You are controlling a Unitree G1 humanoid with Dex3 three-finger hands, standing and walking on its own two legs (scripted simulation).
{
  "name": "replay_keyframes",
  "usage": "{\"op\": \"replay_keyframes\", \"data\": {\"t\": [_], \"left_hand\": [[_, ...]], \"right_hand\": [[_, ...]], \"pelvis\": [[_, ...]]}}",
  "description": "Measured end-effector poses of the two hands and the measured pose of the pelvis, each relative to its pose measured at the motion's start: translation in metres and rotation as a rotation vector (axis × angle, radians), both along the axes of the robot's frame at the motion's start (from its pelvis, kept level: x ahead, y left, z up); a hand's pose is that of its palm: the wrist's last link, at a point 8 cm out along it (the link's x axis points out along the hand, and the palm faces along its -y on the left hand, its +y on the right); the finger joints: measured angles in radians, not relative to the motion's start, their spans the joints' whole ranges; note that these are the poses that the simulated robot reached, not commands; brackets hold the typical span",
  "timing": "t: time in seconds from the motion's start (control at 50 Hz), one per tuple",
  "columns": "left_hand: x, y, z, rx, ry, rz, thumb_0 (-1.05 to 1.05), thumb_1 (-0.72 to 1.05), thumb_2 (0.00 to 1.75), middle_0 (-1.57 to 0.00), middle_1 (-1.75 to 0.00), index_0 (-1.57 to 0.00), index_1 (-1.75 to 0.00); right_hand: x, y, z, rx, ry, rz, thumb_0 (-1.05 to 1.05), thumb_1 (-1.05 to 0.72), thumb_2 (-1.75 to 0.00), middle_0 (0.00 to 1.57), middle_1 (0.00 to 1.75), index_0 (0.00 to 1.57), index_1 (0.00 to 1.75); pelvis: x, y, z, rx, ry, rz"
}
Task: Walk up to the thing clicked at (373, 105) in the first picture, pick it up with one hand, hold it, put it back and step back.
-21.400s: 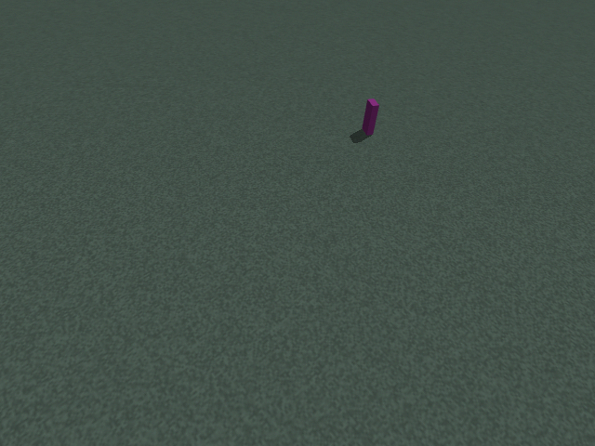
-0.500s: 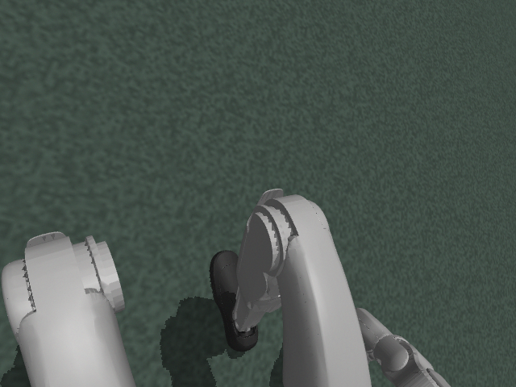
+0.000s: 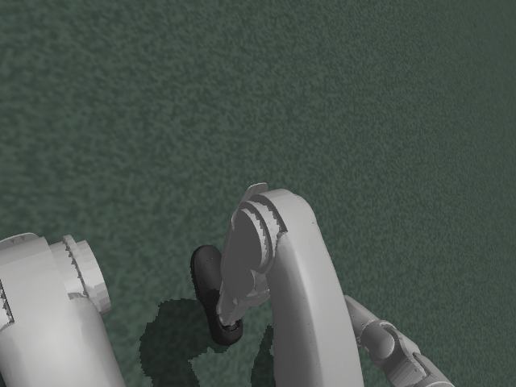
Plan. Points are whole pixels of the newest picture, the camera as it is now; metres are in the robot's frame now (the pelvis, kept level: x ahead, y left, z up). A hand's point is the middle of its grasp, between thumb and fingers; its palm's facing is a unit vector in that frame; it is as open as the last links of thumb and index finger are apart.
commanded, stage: lower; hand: left
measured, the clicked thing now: out of the picture +0.45 +0.31 -0.18
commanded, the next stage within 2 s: loosen in 0.24 s
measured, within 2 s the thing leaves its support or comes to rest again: rests again in 1.00 s
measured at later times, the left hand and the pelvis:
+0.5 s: hand out of the picture +0.45 +0.32 -0.17, palm faces +0.50 -0.86 -0.04, open 11.0 cm; pelvis +0.00 +0.00 +0.00, yaw -1 degrees
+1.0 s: hand out of the picture +0.45 +0.32 -0.16, palm faces +0.50 -0.87 -0.01, open 15.6 cm; pelvis -0.01 +0.01 +0.00, yaw -2 degrees
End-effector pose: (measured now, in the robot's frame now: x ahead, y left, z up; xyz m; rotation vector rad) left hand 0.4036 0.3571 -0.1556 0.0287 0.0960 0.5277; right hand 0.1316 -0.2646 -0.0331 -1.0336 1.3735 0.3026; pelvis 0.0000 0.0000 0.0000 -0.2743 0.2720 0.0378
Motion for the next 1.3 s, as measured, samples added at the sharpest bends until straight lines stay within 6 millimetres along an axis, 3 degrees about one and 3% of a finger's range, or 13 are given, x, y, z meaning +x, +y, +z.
{"op": "replay_keyframes", "data": {"t": [0.48,0.68,0.84,1.02,1.16,1.3], "left_hand": [[-0.001,-0.003,-0.008,-0.002,-0.014,-0.003,-0.02,-0.58,1.02,-0.70,-1.07,-0.71,-1.09],[0.002,-0.006,-0.004,-0.010,-0.057,-0.006,-0.02,-0.39,0.69,-0.70,-0.80,-0.71,-0.78],[0.008,-0.005,0.000,-0.011,-0.060,-0.012,-0.02,-0.38,0.39,-0.53,-0.51,-0.54,-0.50],[0.002,-0.004,-0.005,-0.020,-0.051,0.000,-0.02,-0.47,0.19,-0.28,-0.26,-0.29,-0.25],[0.000,0.019,0.009,0.014,-0.105,0.048,-0.02,-0.53,0.13,-0.14,-0.16,-0.15,-0.15],[-0.007,0.065,0.060,0.081,-0.152,0.047,-0.02,-0.54,0.11,-0.09,-0.13,-0.10,-0.11]], "right_hand": [[0.008,0.007,0.005,-0.014,0.000,0.068,0.00,-0.88,-0.90,0.21,0.30,0.21,0.30],[0.007,0.010,0.008,-0.021,-0.002,0.077,0.00,-0.89,-0.89,0.21,0.30,0.21,0.30],[0.007,0.012,0.012,-0.025,-0.015,0.070,0.00,-0.89,-0.90,0.21,0.30,0.21,0.30],[0.004,0.014,0.014,-0.029,-0.009,0.074,0.00,-0.88,-0.90,0.21,0.30,0.21,0.30],[0.003,0.014,0.014,-0.035,-0.006,0.065,0.00,-0.88,-0.89,0.21,0.30,0.21,0.30],[0.006,0.013,0.016,-0.015,-0.039,-0.006,0.00,-0.88,-0.90,0.21,0.30,0.21,0.30]], "pelvis": [[-0.003,0.002,0.000,-0.018,-0.027,-0.013],[-0.004,0.002,0.000,-0.023,-0.034,-0.015],[-0.004,0.004,0.001,-0.030,-0.032,-0.020],[-0.006,0.005,0.001,-0.033,-0.039,-0.021],[-0.006,0.005,0.002,-0.030,-0.039,-0.017],[-0.003,0.004,0.009,-0.020,0.011,-0.002]]}}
